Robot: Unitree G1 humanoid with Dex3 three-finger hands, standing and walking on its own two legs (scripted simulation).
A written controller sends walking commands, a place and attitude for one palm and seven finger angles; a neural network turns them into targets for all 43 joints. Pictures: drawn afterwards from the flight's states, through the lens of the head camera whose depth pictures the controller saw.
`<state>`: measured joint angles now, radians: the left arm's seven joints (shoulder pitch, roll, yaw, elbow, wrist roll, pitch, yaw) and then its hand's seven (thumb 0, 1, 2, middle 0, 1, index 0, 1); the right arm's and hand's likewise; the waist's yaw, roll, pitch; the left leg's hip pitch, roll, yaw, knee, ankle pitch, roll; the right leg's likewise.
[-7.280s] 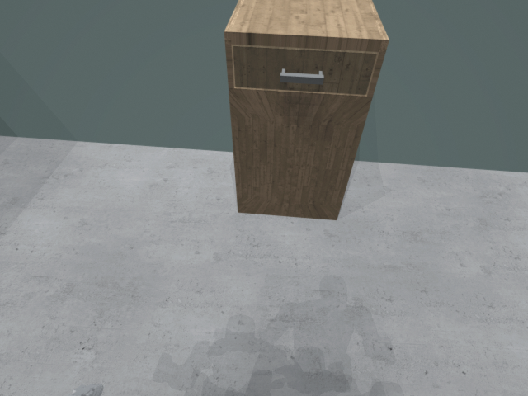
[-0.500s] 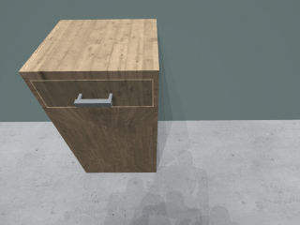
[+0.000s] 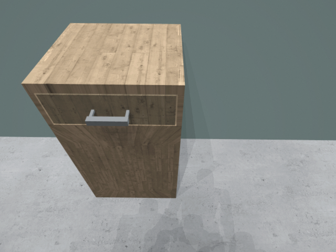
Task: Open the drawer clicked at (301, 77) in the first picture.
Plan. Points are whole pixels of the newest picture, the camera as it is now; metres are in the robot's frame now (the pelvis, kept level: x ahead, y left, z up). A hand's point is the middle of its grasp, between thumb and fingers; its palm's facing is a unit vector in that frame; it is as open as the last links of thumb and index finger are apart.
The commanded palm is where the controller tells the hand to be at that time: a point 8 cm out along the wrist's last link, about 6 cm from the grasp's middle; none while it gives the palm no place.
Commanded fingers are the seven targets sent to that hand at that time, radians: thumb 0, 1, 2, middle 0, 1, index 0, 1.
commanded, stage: come to a stop and stand still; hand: left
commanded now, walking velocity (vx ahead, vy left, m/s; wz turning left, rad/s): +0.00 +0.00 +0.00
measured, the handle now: (108, 116) +0.52 +0.24 -0.02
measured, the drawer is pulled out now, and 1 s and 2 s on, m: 0.00 0.00 0.00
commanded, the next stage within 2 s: look again from close up in 0.18 s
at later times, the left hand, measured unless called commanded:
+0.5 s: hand out of the picture +0.00 +0.21 -0.19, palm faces -0.01 -0.98 -0.20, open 7.4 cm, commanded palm none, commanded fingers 0.00 0.90 0.90 -0.20 -0.30 -0.20 -0.30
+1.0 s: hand out of the picture +0.08 +0.24 -0.10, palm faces -0.10 -0.83 -0.55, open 7.5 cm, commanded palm +0.08 +0.28 -0.05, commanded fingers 0.00 0.71 0.82 -0.21 -0.42 -0.21 -0.42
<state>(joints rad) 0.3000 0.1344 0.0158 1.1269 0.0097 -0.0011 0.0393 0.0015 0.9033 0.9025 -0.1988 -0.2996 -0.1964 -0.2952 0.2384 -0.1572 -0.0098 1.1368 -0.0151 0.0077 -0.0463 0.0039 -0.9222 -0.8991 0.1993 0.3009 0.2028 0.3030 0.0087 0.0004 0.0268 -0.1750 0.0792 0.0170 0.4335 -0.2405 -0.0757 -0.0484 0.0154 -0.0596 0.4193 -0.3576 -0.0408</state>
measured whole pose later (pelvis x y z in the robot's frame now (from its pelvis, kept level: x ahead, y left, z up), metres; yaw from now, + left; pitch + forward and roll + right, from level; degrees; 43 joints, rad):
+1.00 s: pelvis -0.03 +0.04 -0.01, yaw -1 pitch +3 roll +1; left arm 0.50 0.25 -0.08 0.23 0.27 0.07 0.21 0.01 0.87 0.89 -0.21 -0.32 -0.20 -0.32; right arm 0.33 -0.20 0.00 0.87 0.03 -0.20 -0.09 0.01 -0.91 -0.90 0.20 0.30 0.21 0.30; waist 0.02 0.00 -0.02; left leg -0.39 -0.01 0.06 0.58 -0.25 0.02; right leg -0.28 -0.06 -0.02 0.64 -0.40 0.00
